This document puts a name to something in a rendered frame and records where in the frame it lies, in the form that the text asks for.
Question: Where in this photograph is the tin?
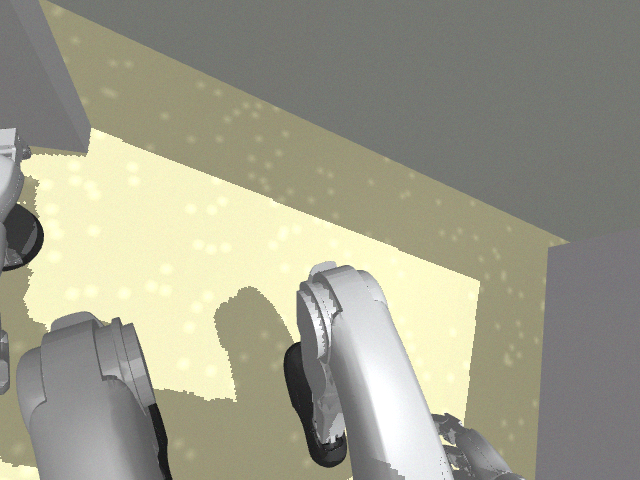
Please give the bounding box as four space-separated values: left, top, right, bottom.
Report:
2 203 44 271

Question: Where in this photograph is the right robot hand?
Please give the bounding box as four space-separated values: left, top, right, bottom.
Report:
431 413 513 480

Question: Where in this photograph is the left robot hand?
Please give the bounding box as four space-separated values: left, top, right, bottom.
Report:
0 128 31 267

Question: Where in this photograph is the left robot foot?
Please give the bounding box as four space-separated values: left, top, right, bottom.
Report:
148 403 173 480

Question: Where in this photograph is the right robot foot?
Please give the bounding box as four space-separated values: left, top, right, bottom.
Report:
284 342 347 468

